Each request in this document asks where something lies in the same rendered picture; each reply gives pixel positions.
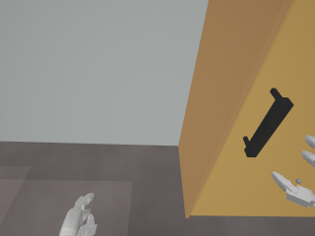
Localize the robot right hand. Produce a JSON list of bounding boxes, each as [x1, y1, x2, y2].
[[271, 135, 315, 208]]

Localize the handle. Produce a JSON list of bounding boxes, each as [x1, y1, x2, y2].
[[243, 88, 294, 157]]

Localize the wardrobe door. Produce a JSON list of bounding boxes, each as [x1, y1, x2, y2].
[[191, 0, 315, 217]]

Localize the robot left hand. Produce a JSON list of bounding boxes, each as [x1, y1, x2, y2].
[[59, 193, 97, 236]]

